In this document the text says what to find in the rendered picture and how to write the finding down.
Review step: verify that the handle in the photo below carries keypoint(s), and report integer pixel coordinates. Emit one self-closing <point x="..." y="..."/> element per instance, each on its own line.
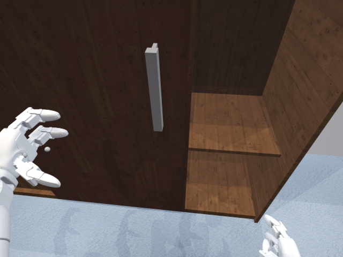
<point x="154" y="84"/>

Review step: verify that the robot right hand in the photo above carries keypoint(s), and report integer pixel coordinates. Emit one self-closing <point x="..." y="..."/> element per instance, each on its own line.
<point x="283" y="247"/>

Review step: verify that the robot left forearm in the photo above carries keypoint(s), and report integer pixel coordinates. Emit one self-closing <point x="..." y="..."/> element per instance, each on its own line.
<point x="8" y="183"/>

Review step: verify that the robot left hand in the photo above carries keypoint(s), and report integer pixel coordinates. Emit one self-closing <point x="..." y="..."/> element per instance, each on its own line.
<point x="13" y="144"/>

